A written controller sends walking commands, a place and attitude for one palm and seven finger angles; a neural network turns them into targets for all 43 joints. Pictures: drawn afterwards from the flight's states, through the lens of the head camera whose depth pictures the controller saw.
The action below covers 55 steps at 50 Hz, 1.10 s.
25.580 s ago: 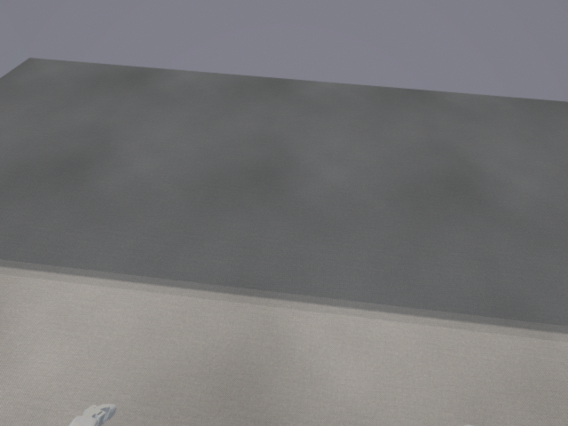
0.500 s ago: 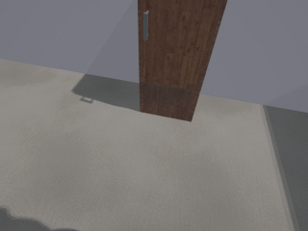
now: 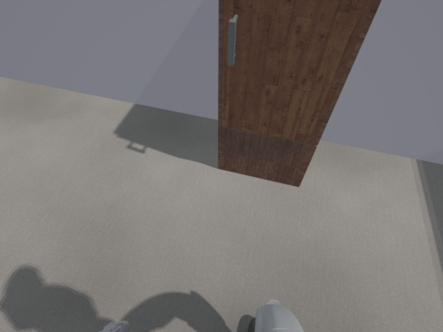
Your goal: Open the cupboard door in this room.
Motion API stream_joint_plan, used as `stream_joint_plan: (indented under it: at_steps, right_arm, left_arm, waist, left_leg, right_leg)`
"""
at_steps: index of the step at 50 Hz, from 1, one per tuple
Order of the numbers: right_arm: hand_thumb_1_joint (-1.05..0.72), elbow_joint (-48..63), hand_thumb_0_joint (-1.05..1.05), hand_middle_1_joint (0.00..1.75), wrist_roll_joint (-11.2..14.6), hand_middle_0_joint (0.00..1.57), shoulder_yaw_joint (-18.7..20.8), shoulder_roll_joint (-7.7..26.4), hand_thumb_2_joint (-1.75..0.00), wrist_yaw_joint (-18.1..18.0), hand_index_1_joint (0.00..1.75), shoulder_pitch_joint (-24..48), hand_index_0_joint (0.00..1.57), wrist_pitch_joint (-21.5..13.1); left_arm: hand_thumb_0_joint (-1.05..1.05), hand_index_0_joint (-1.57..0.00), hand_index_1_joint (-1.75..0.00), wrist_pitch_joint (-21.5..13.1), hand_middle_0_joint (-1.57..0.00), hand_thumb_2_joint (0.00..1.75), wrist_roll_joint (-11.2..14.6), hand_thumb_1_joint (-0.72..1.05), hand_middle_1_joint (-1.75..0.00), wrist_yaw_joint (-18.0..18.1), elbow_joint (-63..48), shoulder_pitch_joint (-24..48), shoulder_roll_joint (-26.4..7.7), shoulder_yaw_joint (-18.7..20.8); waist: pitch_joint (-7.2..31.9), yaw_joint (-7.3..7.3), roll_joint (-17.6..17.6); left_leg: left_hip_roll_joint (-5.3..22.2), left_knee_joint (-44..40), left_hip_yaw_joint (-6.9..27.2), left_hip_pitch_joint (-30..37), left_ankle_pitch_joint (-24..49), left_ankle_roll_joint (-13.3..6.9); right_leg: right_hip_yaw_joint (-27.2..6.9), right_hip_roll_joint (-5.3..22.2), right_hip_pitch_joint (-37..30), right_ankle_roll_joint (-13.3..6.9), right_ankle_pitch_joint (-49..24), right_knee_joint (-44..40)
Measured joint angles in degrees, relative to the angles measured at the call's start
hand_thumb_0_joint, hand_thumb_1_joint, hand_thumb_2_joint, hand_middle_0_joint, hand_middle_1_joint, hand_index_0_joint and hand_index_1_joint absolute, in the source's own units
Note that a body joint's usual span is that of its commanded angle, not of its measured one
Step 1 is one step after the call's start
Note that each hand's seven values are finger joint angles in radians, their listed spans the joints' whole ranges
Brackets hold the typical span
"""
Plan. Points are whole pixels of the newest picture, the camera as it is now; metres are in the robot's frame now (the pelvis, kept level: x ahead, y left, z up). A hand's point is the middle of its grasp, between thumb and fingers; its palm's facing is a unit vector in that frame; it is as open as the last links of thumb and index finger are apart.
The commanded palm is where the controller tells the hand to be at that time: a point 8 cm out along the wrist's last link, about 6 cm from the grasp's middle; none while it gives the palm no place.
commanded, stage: turn to face it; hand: left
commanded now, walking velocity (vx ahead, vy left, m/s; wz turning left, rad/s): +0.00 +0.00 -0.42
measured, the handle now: (233, 40) +0.96 -0.02 +0.02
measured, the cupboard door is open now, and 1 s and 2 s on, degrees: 0 0 0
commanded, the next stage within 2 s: take the last steps up to it in 0.62 s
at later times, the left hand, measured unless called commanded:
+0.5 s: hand (145, 318) +0.17 +0.17 -0.17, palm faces -0.05 -0.97 -0.23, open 7.3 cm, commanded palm none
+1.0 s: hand (165, 268) +0.27 +0.14 -0.16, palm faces -0.32 -0.93 -0.21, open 7.4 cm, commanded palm none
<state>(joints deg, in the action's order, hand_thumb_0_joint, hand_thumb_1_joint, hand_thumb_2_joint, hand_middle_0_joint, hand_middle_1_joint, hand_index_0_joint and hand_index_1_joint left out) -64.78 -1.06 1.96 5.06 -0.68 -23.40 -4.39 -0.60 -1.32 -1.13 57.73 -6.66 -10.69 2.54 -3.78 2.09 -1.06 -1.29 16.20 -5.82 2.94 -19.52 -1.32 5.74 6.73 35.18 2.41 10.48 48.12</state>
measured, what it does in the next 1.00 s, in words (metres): walks ahead, turning right: right foot, then left foot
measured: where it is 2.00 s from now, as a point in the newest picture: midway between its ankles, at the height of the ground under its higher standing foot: (240, 286)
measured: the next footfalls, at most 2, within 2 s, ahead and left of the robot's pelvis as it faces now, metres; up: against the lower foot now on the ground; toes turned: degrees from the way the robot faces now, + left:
right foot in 0.10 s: +0.23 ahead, -0.12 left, +0.00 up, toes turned -8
left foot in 0.58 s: +0.18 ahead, +0.10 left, +0.00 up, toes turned -6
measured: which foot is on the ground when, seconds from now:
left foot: down 0.00-0.12, up 0.14-0.56, down 0.58-1.00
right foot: up 0.00-0.08, down 0.10-0.60, up 0.62-1.00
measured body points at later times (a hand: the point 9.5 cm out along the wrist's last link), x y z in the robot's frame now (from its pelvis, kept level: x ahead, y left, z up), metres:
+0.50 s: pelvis +0.12 -0.03 +0.00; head +0.15 -0.03 +0.45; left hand +0.18 +0.22 -0.15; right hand +0.20 -0.28 -0.15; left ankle +0.14 +0.11 -0.71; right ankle +0.19 -0.12 -0.74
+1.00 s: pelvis +0.15 -0.03 +0.00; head +0.17 -0.04 +0.45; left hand +0.29 +0.19 -0.15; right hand +0.05 -0.23 -0.16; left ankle +0.14 +0.11 -0.74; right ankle +0.10 -0.14 -0.72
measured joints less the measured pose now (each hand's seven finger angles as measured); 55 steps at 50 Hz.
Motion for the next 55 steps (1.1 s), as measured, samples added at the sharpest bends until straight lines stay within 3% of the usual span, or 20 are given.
stream_joint_plan:
  at_steps: [3, 5, 6, 9, 12, 15, 19, 26, 28, 30, 33, 38, 44, 48, 50, 52, 55]
  right_arm:
    - [-0.90, -0.79, 0.01, 0.30, -0.01, 0.20, 0.09, 0.29, -0.90, -0.15, 0.30, -0.44, 0.20, 0.29]
    - [-0.90, -1.54, 0.01, 0.30, 0.16, 0.20, 0.27, 0.57, -0.90, -0.15, 0.30, -1.07, 0.20, 0.76]
    - [-0.90, -1.93, 0.01, 0.30, 0.42, 0.20, 0.41, 0.98, -0.90, -0.05, 0.30, -0.40, 0.20, 1.23]
    - [-0.90, -0.60, 0.01, 0.30, 1.13, 0.20, 0.75, 2.67, -0.90, -0.41, 0.30, 4.08, 0.20, 2.49]
    - [-0.91, 2.08, 0.01, 0.30, 0.73, 0.20, 1.11, 4.23, -0.90, -0.45, 0.30, 9.05, 0.20, 3.26]
    - [-0.91, 4.91, 0.01, 0.30, 0.13, 0.20, 1.31, 5.57, -0.90, -0.40, 0.30, 12.94, 0.20, 3.99]
    - [-0.91, 7.41, 0.00, 0.30, -0.22, 0.20, 1.34, 6.62, -0.90, -0.18, 0.30, 15.97, 0.19, 4.77]
    - [-0.91, 8.54, 0.00, 0.30, 0.20, 0.20, 0.77, 6.51, -0.90, -0.15, 0.30, 16.67, 0.19, 5.14]
    - [-0.91, 8.50, 0.00, 0.30, 0.39, 0.20, 0.47, 6.08, -0.90, -0.25, 0.30, 16.20, 0.20, 4.77]
    - [-0.91, 8.17, 0.00, 0.30, 0.39, 0.20, 0.16, 5.09, -0.90, -0.45, 0.30, 15.45, 0.20, 4.09]
    - [-0.91, 8.16, 0.00, 0.30, -0.09, 0.20, -0.44, 4.12, -0.90, -0.51, 0.30, 13.50, 0.20, 4.51]
    - [-0.92, 7.03, 0.00, 0.30, -0.28, 0.20, -0.37, 3.75, -0.90, -1.30, 0.30, 11.56, 0.20, 4.44]
    - [-0.92, 5.69, 0.01, 0.30, -0.83, 0.20, 0.10, 3.62, -0.90, -0.85, 0.30, 8.47, 0.20, 2.69]
    - [-0.91, 3.84, 0.00, 0.30, -1.10, 0.20, 0.53, 3.97, -0.90, -0.42, 0.30, 5.55, 0.20, 2.57]
    - [-0.91, 2.46, 0.00, 0.30, -1.00, 0.20, 0.73, 4.31, -0.90, -0.25, 0.30, 3.85, 0.20, 2.94]
    - [-0.91, 0.99, 0.00, 0.30, -0.44, 0.20, 0.85, 4.66, -0.90, 0.00, 0.30, 2.00, 0.20, 3.38]
    - [-0.91, -0.94, 0.01, 0.30, -0.35, 0.20, 1.00, 5.50, -0.90, 0.51, 0.30, 1.19, 0.20, 5.40]
  left_arm:
    - [0.00, -0.19, -0.30, -0.75, -0.20, 0.89, 0.10, 0.91, -0.30, -0.01, -0.93, 1.45, 0.92, -0.49]
    - [0.00, -0.19, -0.30, -2.13, -0.20, 0.89, -0.12, 0.91, -0.30, 0.03, -1.51, 1.12, 1.23, -0.86]
    - [0.00, -0.19, -0.30, -3.02, -0.20, 0.89, -0.34, 0.91, -0.30, 0.32, -1.39, 1.06, 1.61, -0.77]
    - [0.00, -0.19, -0.30, -3.79, -0.20, 0.89, 0.28, 0.91, -0.30, 1.06, -0.73, 0.73, 2.37, -1.09]
    - [-0.01, -0.20, -0.30, -2.84, -0.20, 0.89, 0.91, 0.93, -0.30, 2.07, -0.06, -0.58, 2.38, -0.20]
    - [-0.02, -0.20, -0.30, -1.43, -0.21, 0.89, 0.43, 0.95, -0.30, 2.24, 0.82, -2.00, 1.05, 0.30]
    - [-0.01, -0.20, -0.30, 0.10, -0.20, 0.89, -0.06, 0.94, -0.30, 1.76, 1.78, -4.14, 0.03, 0.57]
    - [0.00, -0.20, -0.30, 1.36, -0.20, 0.89, -0.42, 0.92, -0.30, 1.20, 1.64, -6.47, -0.48, 0.95]
    - [0.00, -0.20, -0.30, 1.64, -0.20, 0.89, -0.22, 0.92, -0.30, 1.23, 1.62, -6.84, -0.68, 1.03]
    - [0.00, -0.20, -0.30, 2.25, -0.20, 0.89, 0.25, 0.91, -0.30, 1.33, 1.78, -6.97, -1.23, 1.14]
    - [0.00, -0.20, -0.30, 3.52, -0.20, 0.89, 0.22, 0.91, -0.30, 1.11, 1.86, -7.26, -1.38, 1.30]
    - [0.00, -0.19, -0.30, 3.47, -0.20, 0.89, -0.10, 0.91, -0.30, 0.80, 1.21, -7.01, -1.74, 1.83]
    - [0.00, -0.19, -0.30, 3.18, -0.20, 0.89, -0.28, 0.91, -0.30, 0.56, 2.47, -6.25, -1.99, 1.30]
    - [0.01, -0.19, -0.30, 2.59, -0.20, 0.89, -0.18, 0.91, -0.30, 0.00, 2.91, -4.35, -1.24, 0.51]
    - [0.01, -0.19, -0.30, 1.69, -0.20, 0.89, -0.09, 0.91, -0.30, -0.24, 2.72, -3.34, -0.69, 0.20]
    - [0.00, -0.19, -0.30, 0.06, -0.20, 0.89, -0.17, 0.91, -0.30, -0.13, 2.46, -2.61, -0.16, -0.09]
    - [0.00, -0.19, -0.30, -1.65, -0.20, 0.89, 0.11, 0.91, -0.30, 0.55, 2.25, -2.82, 1.80, -0.70]
  waist:
    - [-0.82, 0.65, 0.93]
    - [-0.87, 0.25, 1.21]
    - [-1.16, -0.44, 1.77]
    - [-3.72, -0.67, 2.63]
    - [-4.73, -1.35, 2.41]
    - [-3.84, -1.82, 2.45]
    - [-1.86, -2.82, 2.33]
    - [0.72, -4.83, 1.34]
    - [1.21, -4.93, 0.84]
    - [1.29, -4.62, -0.70]
    - [1.74, -4.24, -1.02]
    - [1.42, -3.80, -0.42]
    - [1.53, -1.97, 0.01]
    - [1.49, -0.03, 1.43]
    - [1.62, 0.53, 2.12]
    - [1.87, 0.56, 2.63]
    - [1.91, 0.36, 4.29]
  left_leg:
    - [1.06, 2.35, -0.13, 2.64, -4.14, 1.41]
    - [2.16, 10.01, -0.32, 2.08, -8.61, 2.24]
    - [3.21, 18.53, -0.10, -0.86, -9.07, 2.03]
    - [3.25, 45.16, 4.17, -12.73, -10.84, 1.98]
    - [4.25, 52.91, 4.74, -22.23, -7.05, 2.41]
    - [5.81, 48.87, 4.83, -27.85, -4.06, 3.28]
    - [6.43, 41.39, 5.08, -29.71, -1.90, 4.10]
    - [4.49, 26.82, 4.74, -23.28, -3.72, 3.97]
    - [3.77, 20.03, 4.33, -19.59, -1.36, 3.71]
    - [2.81, 15.11, 3.31, -16.89, 2.74, 2.41]
    - [3.00, 13.34, 1.84, -15.08, 2.82, 0.42]
    - [3.69, 9.11, -0.36, -12.89, 4.24, -0.21]
    - [4.57, 7.60, -3.11, -11.51, 3.89, 0.35]
    - [5.90, 8.35, -4.16, -10.80, 2.70, 1.63]
    - [6.57, 10.12, -4.42, -10.87, 1.35, 2.62]
    - [7.31, 15.60, -4.01, -12.51, -1.65, 3.04]
    - [7.16, 31.75, 0.42, -19.02, -8.59, 2.50]
  right_leg:
    - [0.98, -1.75, -3.62, -1.64, -1.71, -9.28]
    - [1.61, -3.00, -8.19, -2.97, -6.26, -14.48]
    - [1.80, -3.82, -8.29, -4.30, -4.55, -12.78]
    - [2.23, -5.20, -9.92, -7.21, 0.58, -9.81]
    - [1.62, -6.39, -12.62, -7.21, -0.50, -13.57]
    - [0.80, -7.49, -14.13, -7.60, -2.11, -17.44]
    - [-0.89, -8.55, -15.10, -7.38, -3.17, -20.31]
    - [-3.51, -9.35, -15.61, -6.06, -3.26, -21.44]
    - [-4.12, -9.48, -15.26, -5.31, -2.92, -20.75]
    - [-5.22, -8.97, -14.55, -4.35, -0.90, -18.35]
    - [-5.75, -8.83, -11.78, -2.20, 10.68, -7.50]
    - [-6.59, -6.72, -8.52, -0.15, 11.76, 8.57]
    - [-4.89, -3.85, -11.95, 0.41, 13.06, 5.46]
    - [-2.10, -3.40, -16.12, -0.36, 15.44, -4.54]
    - [-0.63, -3.71, -19.34, -0.92, 12.36, -12.46]
    - [0.29, -4.02, -21.97, -2.15, 6.39, -17.92]
    - [1.92, -4.73, -23.88, -3.71, 8.43, -16.64]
